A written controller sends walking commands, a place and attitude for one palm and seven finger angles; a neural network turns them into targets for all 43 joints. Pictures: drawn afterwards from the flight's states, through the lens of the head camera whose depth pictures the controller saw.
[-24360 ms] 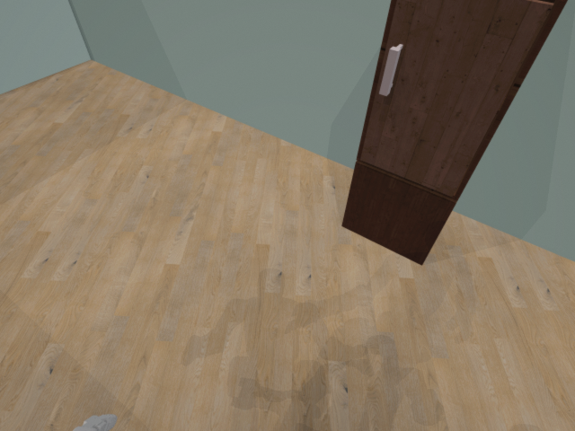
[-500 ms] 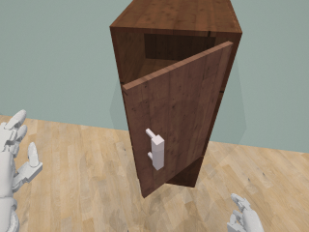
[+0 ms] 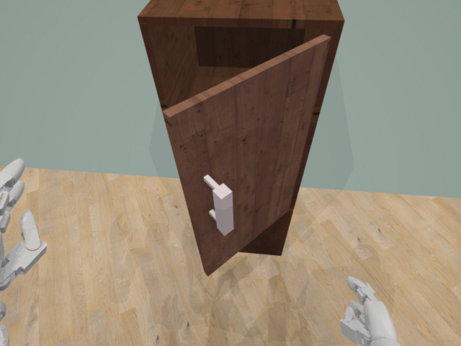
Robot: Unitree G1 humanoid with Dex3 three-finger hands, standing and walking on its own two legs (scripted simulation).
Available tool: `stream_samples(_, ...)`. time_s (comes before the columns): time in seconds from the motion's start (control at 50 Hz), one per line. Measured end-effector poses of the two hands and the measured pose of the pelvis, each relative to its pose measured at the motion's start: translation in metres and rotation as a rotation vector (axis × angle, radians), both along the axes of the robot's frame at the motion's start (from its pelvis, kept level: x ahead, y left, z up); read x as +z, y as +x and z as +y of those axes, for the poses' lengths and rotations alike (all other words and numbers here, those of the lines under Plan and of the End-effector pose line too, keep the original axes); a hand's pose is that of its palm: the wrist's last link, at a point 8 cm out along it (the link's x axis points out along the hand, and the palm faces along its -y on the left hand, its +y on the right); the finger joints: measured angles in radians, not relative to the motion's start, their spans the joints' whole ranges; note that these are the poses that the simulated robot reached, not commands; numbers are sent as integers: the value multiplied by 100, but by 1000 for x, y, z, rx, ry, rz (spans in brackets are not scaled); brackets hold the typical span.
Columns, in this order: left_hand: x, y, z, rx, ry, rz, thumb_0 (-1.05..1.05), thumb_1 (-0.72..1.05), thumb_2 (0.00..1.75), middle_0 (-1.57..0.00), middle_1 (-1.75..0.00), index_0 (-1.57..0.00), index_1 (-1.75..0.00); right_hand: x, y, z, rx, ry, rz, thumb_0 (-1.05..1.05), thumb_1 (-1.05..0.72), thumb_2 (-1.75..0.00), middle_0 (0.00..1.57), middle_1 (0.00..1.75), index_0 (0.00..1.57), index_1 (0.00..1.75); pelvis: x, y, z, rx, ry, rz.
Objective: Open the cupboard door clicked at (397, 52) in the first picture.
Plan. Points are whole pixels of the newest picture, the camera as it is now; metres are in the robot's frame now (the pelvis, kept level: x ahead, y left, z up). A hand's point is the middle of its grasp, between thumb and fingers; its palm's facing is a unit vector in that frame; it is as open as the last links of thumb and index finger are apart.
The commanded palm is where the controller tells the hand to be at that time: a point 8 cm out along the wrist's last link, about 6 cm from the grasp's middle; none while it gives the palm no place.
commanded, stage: step back with the hand held close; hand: left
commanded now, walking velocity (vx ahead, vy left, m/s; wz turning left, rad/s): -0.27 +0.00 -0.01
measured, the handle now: (217, 204) +0.37 +0.06 +0.02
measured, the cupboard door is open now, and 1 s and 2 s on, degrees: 46 46 46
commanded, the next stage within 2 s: stop stepping back and stand still in 1.06 s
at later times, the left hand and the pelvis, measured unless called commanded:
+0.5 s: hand out of the picture +0.12 +0.29 +0.14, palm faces +0.44 -0.75 -0.49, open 7.4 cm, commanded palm +0.06 +0.32 +0.17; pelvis -0.08 +0.02 -0.02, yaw +1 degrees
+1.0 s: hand out of the picture +0.04 +0.29 +0.15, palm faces +0.51 -0.71 -0.48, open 7.4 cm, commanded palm -0.03 +0.33 +0.17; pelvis -0.14 +0.02 -0.03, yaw +6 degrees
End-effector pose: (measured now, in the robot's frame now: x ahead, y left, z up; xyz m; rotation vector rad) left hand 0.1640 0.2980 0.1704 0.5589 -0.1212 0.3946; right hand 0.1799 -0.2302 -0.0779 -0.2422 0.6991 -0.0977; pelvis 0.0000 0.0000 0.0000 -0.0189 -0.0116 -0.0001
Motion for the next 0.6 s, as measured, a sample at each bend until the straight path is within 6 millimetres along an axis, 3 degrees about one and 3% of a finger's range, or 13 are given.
stream_samples(0.14, -4, -15, 1, -69, 33, 47, 1, 88, 90, -21, -30, -22, -30, -1, -25, -4, -68, -29, 37, 2, -91, -90, 21, 30, 20, 30, -3, -16, 10, -8, 10, 19)
stream_samples(0.32, 3, -49, 21, -43, 71, -57, 1, 88, 90, -21, -30, -22, -30, 3, -55, 11, -56, -41, 10, 2, -91, -90, 21, 30, 20, 30, -10, -47, 20, -7, 15, 5)
stream_samples(0.46, -6, -79, 24, -23, 66, -99, 1, 88, 90, -21, -30, -21, -30, -1, -78, 21, -16, -46, -11, 2, -91, -90, 21, 30, 20, 30, -18, -70, 22, 11, 6, -9)
stream_samples(0.6, -2, -103, 27, -13, 84, -180, 1, 88, 90, -21, -30, -22, -30, -7, -101, 22, 10, -68, 9, 2, -90, -90, 21, 30, 20, 30, -24, -88, 22, 40, -3, -15)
